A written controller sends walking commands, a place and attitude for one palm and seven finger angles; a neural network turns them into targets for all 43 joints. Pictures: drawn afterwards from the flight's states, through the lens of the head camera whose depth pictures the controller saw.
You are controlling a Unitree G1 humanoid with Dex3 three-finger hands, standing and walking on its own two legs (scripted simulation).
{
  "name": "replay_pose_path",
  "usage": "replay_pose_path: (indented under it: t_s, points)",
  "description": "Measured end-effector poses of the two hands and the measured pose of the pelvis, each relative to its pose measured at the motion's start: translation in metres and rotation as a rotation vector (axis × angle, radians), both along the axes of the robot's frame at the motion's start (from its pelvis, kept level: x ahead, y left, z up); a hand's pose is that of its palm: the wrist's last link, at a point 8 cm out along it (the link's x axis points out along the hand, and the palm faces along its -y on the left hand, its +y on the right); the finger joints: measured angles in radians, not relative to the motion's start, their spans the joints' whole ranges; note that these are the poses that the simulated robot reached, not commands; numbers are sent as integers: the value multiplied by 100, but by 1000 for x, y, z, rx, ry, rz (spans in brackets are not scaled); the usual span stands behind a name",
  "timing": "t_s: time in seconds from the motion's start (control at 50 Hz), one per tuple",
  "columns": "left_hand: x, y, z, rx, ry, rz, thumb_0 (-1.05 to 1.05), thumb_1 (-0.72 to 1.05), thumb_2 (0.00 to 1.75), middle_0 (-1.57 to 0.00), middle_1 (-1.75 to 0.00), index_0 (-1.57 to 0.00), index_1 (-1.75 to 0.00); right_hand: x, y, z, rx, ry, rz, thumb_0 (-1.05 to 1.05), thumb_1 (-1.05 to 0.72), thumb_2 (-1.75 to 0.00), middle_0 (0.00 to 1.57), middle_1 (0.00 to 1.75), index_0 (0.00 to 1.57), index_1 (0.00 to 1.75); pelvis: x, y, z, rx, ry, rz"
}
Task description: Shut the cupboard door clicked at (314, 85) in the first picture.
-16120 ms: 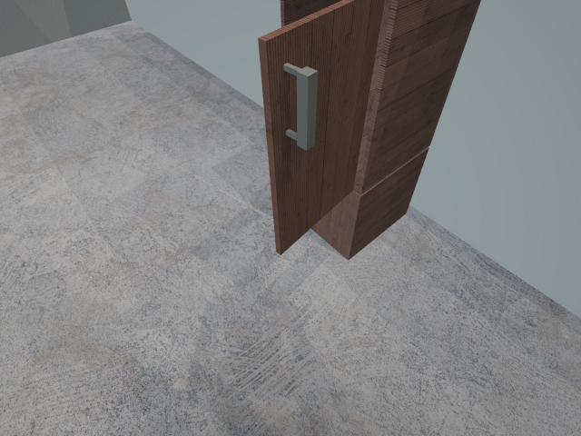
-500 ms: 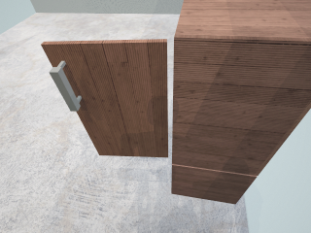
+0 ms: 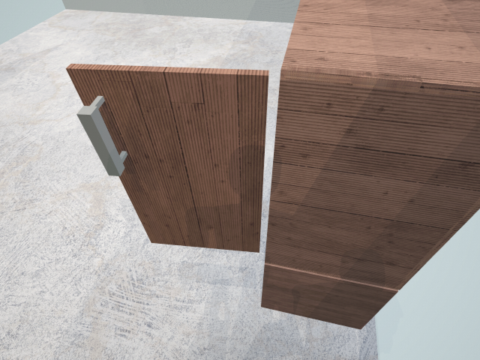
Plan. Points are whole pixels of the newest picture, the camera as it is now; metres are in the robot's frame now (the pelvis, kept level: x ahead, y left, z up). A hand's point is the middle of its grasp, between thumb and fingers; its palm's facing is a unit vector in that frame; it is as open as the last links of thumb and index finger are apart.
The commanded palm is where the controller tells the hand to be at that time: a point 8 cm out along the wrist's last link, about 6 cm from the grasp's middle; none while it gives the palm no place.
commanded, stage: come to a stop and stand still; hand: left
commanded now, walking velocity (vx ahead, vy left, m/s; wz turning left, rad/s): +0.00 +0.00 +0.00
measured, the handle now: (108, 137) +0.48 +0.29 +0.11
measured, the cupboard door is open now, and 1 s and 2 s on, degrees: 97 97 97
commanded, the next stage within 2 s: look again from close up in 0.48 s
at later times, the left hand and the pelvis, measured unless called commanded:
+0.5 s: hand out of the picture +0.00 +0.16 -0.17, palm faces +0.03 -0.98 -0.20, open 7.3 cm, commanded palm none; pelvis +0.02 +0.00 +0.00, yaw +0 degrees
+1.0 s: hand out of the picture -0.01 +0.14 -0.17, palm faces +0.05 -0.98 -0.17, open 7.3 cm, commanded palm none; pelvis +0.01 -0.01 +0.00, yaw +0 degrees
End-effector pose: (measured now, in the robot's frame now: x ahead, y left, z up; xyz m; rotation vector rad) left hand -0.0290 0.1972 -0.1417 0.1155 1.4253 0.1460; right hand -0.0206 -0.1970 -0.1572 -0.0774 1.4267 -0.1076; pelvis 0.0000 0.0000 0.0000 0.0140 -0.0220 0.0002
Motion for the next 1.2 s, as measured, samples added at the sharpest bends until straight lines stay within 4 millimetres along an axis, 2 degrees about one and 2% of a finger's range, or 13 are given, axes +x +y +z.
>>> replay_pose_path:
  t_s: [0.18, 0.48, 0.94, 1.2]
  points:
    - [11, 4, 1, 9, 7, -3, 1, 92, 90, -20, -30, -20, -29, 9, -7, 2, -16, 7, 1, 1, -92, -90, 20, 29, 19, 30, 9, -1, 0, 2, 6, 0]
    - [25, 9, 2, 30, -13, -3, 1, 92, 90, -20, -30, -20, -29, 17, -5, 0, -7, 8, 0, 0, -91, -90, 20, 29, 19, 30, 17, -3, 0, 3, -2, 0]
    - [13, -2, 1, 5, 12, 15, 0, 91, 90, -20, -30, -20, -29, 7, -8, 3, -11, 36, 2, 0, -91, -90, 20, 29, 19, 30, 14, -6, 1, 3, 1, 5]
    - [15, -3, 1, 12, 6, 19, 1, 91, 90, -20, -30, -20, -29, 9, -9, 2, -8, 34, 2, 0, -91, -90, 20, 29, 19, 30, 14, -9, 1, 4, 2, 7]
